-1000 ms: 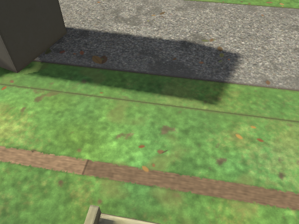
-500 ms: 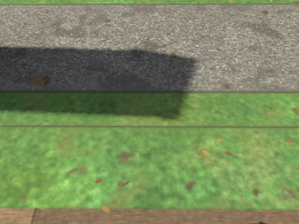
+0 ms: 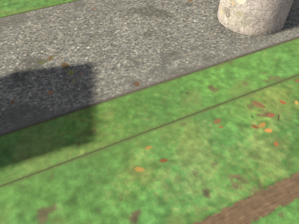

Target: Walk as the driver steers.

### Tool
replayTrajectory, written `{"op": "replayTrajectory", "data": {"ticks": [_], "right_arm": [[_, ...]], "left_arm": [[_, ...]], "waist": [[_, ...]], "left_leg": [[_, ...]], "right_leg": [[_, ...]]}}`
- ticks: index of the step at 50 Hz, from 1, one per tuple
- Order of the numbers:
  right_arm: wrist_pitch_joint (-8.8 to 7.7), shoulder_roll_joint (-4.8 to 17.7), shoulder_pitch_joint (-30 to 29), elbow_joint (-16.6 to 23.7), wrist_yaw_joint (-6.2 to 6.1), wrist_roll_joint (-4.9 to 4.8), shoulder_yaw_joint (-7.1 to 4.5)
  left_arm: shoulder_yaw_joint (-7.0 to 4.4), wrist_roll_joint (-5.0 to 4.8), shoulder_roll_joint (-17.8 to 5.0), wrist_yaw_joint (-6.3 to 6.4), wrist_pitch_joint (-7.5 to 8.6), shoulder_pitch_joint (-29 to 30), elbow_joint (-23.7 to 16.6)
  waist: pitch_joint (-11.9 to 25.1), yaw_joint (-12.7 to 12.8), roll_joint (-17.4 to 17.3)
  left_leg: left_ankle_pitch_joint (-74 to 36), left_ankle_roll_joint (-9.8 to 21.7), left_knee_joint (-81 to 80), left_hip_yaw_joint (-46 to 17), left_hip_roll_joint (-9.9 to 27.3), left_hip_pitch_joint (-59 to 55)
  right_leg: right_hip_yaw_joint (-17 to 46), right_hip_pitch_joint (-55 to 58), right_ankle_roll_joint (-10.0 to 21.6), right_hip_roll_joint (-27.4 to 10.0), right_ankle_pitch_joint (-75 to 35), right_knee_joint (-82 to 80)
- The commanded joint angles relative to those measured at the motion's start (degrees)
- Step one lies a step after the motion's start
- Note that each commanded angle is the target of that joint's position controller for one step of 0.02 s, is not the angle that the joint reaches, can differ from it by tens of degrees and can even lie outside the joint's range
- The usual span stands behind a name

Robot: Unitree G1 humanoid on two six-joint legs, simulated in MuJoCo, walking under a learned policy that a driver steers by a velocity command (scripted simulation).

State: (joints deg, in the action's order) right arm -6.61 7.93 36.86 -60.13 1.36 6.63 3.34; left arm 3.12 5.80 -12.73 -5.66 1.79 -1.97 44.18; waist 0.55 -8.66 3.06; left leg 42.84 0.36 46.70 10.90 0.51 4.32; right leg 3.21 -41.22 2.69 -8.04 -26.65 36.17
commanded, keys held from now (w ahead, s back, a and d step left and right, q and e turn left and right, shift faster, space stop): w+q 0.74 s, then q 0.26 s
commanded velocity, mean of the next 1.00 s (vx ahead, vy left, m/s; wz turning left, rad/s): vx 0.45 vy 0.00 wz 0.46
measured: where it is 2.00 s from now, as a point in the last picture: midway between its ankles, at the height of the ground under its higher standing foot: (98, 195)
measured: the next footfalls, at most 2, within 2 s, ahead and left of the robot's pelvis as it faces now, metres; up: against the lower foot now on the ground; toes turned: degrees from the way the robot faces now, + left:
right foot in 0.12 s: +0.27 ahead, -0.16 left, -0.17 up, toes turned +0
left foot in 0.58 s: +0.52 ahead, +0.15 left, -0.17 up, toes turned +19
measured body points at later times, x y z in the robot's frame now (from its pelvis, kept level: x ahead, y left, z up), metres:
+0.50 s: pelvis +0.33 -0.01 -0.11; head +0.34 +0.00 +0.34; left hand +0.26 +0.25 -0.26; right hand +0.60 -0.20 -0.19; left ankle +0.47 +0.14 -0.80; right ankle +0.23 -0.16 -0.84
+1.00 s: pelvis +0.58 +0.10 -0.10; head +0.61 +0.13 +0.35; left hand +0.69 +0.42 -0.18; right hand +0.75 -0.13 -0.22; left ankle +0.48 +0.14 -0.84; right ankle +0.78 +0.08 -0.82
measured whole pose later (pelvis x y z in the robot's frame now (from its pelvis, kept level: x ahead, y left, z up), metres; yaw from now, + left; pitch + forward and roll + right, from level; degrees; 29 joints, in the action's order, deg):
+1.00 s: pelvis +0.58 +0.10 -0.10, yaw +32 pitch +4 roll +0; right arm -0.3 13.9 19.2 -46.3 -2.8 -1.5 -5.8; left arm -3.5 0.1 -13.5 0.4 4.4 5.1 43.4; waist -1.2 -4.5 1.7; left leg 19.1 4.9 28.2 -11.1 -8.6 11.2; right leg 5.8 -32.5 -1.2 2.4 -1.4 28.5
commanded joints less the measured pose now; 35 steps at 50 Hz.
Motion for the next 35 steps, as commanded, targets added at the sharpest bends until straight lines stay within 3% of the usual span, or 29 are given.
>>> {"op": "replayTrajectory", "data": {"ticks": [1, 3, 4, 5, 6, 7, 8, 9, 10, 11, 12, 13, 14, 15, 16, 17, 18, 20, 23, 25, 27, 28, 29, 30, 31, 32, 33, 34, 35], "right_arm": [[-0.40, 9.88, 0.18, 1.51, 0.45, -1.82, -2.78], [0.97, 10.86, 3.45, -1.00, -0.62, -2.65, -3.58], [3.98, 12.58, -1.28, 0.31, -2.35, -9.87, -5.98], [4.87, 10.69, 0.81, -1.26, -3.02, -8.58, -5.62], [4.22, 6.87, 2.00, -2.10, -2.93, -8.06, -5.18], [3.14, 0.98, 7.60, -2.89, -2.60, -9.10, -4.29], [1.05, 5.07, 6.43, 1.38, -2.21, -11.52, -4.62], [0.31, 7.03, -0.34, 5.08, -2.53, -12.58, -5.51], [0.98, 7.63, -6.64, 7.21, -3.74, -12.46, -5.99], [2.30, 4.69, -10.18, 9.63, -5.23, -11.72, -5.57], [3.74, 3.41, -8.96, 9.80, -5.92, -11.15, -5.62], [4.77, 2.12, -10.66, 9.75, -6.00, -9.71, -5.87], [5.44, 1.19, -11.40, 10.09, -5.71, -9.41, -6.42], [5.45, 1.44, -12.60, 10.95, -5.65, -8.97, -6.96], [5.24, 2.09, -15.19, 12.16, -5.39, -8.37, -7.24], [4.89, 3.91, -19.29, 13.88, -4.71, -8.17, -7.60], [4.68, 4.03, -20.94, 15.02, -3.68, -7.91, -7.55], [4.41, 4.10, -25.53, 16.52, -1.72, -7.59, -7.28], [5.18, 5.27, -32.86, 19.82, -0.01, -7.99, -7.33], [5.50, 6.37, -36.08, 21.47, 0.74, -7.81, -7.63], [5.60, 8.95, -33.83, 21.83, 1.29, -7.26, -8.80], [5.45, 10.86, -26.94, 19.57, 1.25, -7.43, -9.96], [5.57, 15.82, -16.26, 16.60, 0.35, -7.89, -12.21], [4.99, 23.97, -14.49, 16.20, 0.10, -8.67, -13.26], [4.73, 20.68, -7.47, 16.79, -0.27, -7.57, -12.06], [4.10, 18.24, -10.63, 16.37, -0.76, -6.49, -11.40], [3.58, 16.36, -17.06, 17.87, -1.11, -6.96, -10.79], [3.33, 14.69, -23.09, 19.05, -0.97, -7.17, -10.28], [3.09, 13.38, -26.39, 19.89, -0.94, -7.02, -9.93]], "left_arm": [[-0.20, 0.45, -4.51, 0.15, -0.15, 10.22, -5.54], [0.28, 0.68, -4.03, 0.45, 0.26, 10.71, -3.62], [-4.10, -12.67, -8.95, 1.68, 2.06, 8.55, -1.91], [-4.88, -12.96, -10.57, 2.27, 2.51, -5.04, 2.91], [-6.42, -10.65, -12.56, 2.77, 2.36, -19.84, 7.59], [-6.37, -7.21, -12.84, 2.87, 2.35, -30.07, 10.89], [-7.90, -7.35, -14.82, 3.22, 1.49, -31.26, 10.79], [-8.23, -7.00, -13.86, 3.48, 0.86, -30.03, 11.01], [-7.68, -6.24, -11.05, 3.65, 0.59, -26.43, 11.30], [-7.75, -5.99, -10.78, 4.04, 0.87, -20.74, 11.42], [-7.03, -5.19, -9.37, 3.82, 1.69, -14.01, 10.05], [-6.32, -5.70, -5.57, 3.84, 2.85, -8.54, 9.33], [-5.45, -5.53, -3.61, 3.98, 3.30, -4.26, 8.79], [-5.67, -5.20, -4.00, 4.68, 3.24, -2.80, 8.78], [-5.79, -5.19, -4.65, 5.78, 3.38, -3.42, 9.34], [-5.79, -4.98, -4.45, 6.88, 3.64, -5.64, 10.31], [-6.12, -4.84, -5.34, 7.72, 3.71, -7.18, 10.79], [-7.24, -5.45, -8.46, 8.75, 3.71, -8.27, 10.57], [-8.54, -7.24, -10.45, 8.78, 2.89, -11.44, 11.47], [-9.25, -7.52, -11.15, 8.43, 2.07, -13.49, 11.88], [-10.02, -7.46, -13.52, 8.29, 1.50, -13.78, 11.48], [-10.01, -7.28, -13.96, 8.22, 1.20, -13.00, 11.26], [-9.44, -6.16, -12.15, 8.23, 1.47, -13.59, 10.14], [-6.52, -4.38, -3.18, 6.75, 3.59, -18.33, 6.39], [-7.33, -6.91, -7.75, 5.64, 6.62, -10.78, 5.05], [-8.12, -8.91, -9.55, 5.40, 7.62, -5.15, 3.93], [-7.91, -7.81, -8.72, 6.14, 7.98, -3.62, 3.65], [-8.40, -6.26, -8.89, 6.79, 7.33, -4.38, 4.23], [-9.04, -5.98, -9.35, 7.01, 6.17, -6.54, 4.63]], "waist": [[-13.67, 0.78, -2.33], [-12.76, -0.94, -2.23], [-14.79, 1.72, 0.63], [-5.47, 6.63, 0.64], [3.08, 12.35, 2.53], [16.65, 14.36, 10.76], [26.73, 16.82, 14.21], [29.54, 17.88, 11.85], [22.53, 16.49, 1.33], [15.48, 13.06, -0.37], [11.19, 8.42, -3.00], [5.39, 6.27, -3.69], [-1.51, 3.63, -2.18], [-3.08, 3.28, 1.03], [-3.77, 3.75, 3.37], [-3.81, 4.60, 3.80], [-2.66, 4.67, 3.97], [-1.90, 5.73, 1.58], [-3.90, 7.68, -0.38], [-4.69, 8.43, -1.83], [-1.49, 6.34, -0.79], [2.24, 2.37, -1.59], [7.41, -1.62, -6.22], [14.15, 4.44, -23.45], [21.93, -0.85, -16.87], [13.75, -0.74, -14.31], [9.23, 2.08, -8.12], [6.86, 5.93, -4.87], [6.20, 8.77, -5.27]], "left_leg": [[-17.09, 11.85, -12.42, -17.60, 12.45, 10.20], [-21.62, 10.35, -5.96, -19.70, 11.22, 0.56], [-41.97, 7.02, 5.36, -18.58, 8.90, 3.15], [-40.76, 5.40, 19.88, -17.42, 8.32, 9.14], [-22.15, 1.48, 36.71, -14.67, 3.57, 21.59], [10.06, -1.60, 63.35, -17.05, -1.77, 41.27], [6.20, -2.84, 69.70, -21.45, 1.45, 49.76], [2.52, -3.18, 68.33, -21.07, 3.45, 55.00], [-4.20, -3.72, 62.10, -16.25, 5.31, 56.11], [-12.86, -3.17, 65.56, -12.66, 5.44, 55.60], [-20.96, -1.73, 58.21, -14.43, 7.46, 50.42], [-24.39, -0.06, 54.85, -17.28, 8.46, 47.33], [-27.81, 0.06, 43.09, -18.23, 8.54, 41.88], [-29.66, -0.18, 33.62, -17.91, 8.36, 38.71], [-32.39, -0.71, 25.84, -17.77, 8.31, 38.78], [-35.78, -0.61, 18.90, -18.30, 8.68, 38.13], [-39.91, -0.23, 12.80, -17.77, 8.26, 36.85], [-46.37, 0.96, 3.91, -14.64, 6.71, 34.17], [-42.83, 3.59, -0.73, -12.52, 5.89, 34.99], [-37.77, 5.63, -4.02, -10.00, 4.20, 34.46], [-31.11, 7.77, -6.13, -5.33, -0.36, 25.41], [-32.54, 9.28, -9.82, -2.67, -3.77, 15.46], [-37.19, 12.34, -10.42, -10.54, -1.58, -3.55], [-28.07, 24.05, -19.60, -45.70, 14.42, -23.72], [-18.81, 24.69, -30.24, -60.30, 17.81, -30.50], [-22.99, 21.62, -30.55, -54.07, 17.41, -27.30], [-30.96, 19.16, -29.82, -46.92, 15.21, -17.19], [-38.49, 17.20, -29.52, -40.37, 12.91, -6.17], [-43.12, 15.74, -30.27, -35.90, 10.89, 0.73]], "right_leg": [[-2.01, 6.64, -0.59, 0.99, 6.77, -8.37], [-1.14, 8.51, -1.37, 0.41, 7.66, -18.41], [-0.28, 14.00, -1.18, 3.61, 9.74, -21.49], [-0.75, 32.30, -0.53, 2.64, 0.60, -19.24], [0.17, 52.87, 0.65, -1.62, -15.47, -12.85], [2.73, 78.77, 4.61, -10.22, -39.44, 8.15], [10.64, 84.30, 10.62, -15.86, -30.30, 10.80], [18.30, 80.89, 13.72, -19.02, -3.12, 1.80], [17.52, 69.89, 13.15, -17.57, 12.14, -6.43], [21.56, 55.81, 14.75, -19.35, 23.71, -13.99], [22.59, 42.48, 14.81, -21.03, 28.45, -15.94], [19.13, 32.18, 11.75, -20.05, 24.08, -15.29], [8.84, 20.16, 7.66, -14.61, 22.33, -17.91], [3.69, 17.08, 6.20, -11.66, 25.00, -20.68], [0.86, 18.35, 6.13, -10.69, 22.91, -21.83], [-0.82, 19.71, 5.92, -10.08, 20.34, -21.87], [-3.01, 21.72, 6.06, -8.98, 19.00, -21.11], [-5.78, 24.62, 5.78, -9.01, 18.09, -21.93], [-7.88, 31.74, 4.41, -10.26, 18.96, -22.13], [-10.62, 36.61, 2.94, -10.38, 14.47, -19.19], [-13.91, 38.55, 1.63, -9.01, -1.24, -9.68], [-15.99, 37.24, 0.50, -6.64, -5.18, 1.32], [-16.38, 23.73, -1.99, -4.35, 3.93, 19.10], [-10.94, -1.72, -5.56, 8.09, 56.00, 43.75], [1.88, -9.87, -3.53, 9.91, 58.81, 48.11], [1.95, -17.02, -1.89, 7.77, 54.23, 47.35], [2.42, -13.69, -1.07, 5.15, 49.04, 41.22], [2.24, -6.32, -1.34, 3.16, 45.43, 35.54], [2.62, 0.09, -1.52, 1.60, 44.13, 31.40]]}}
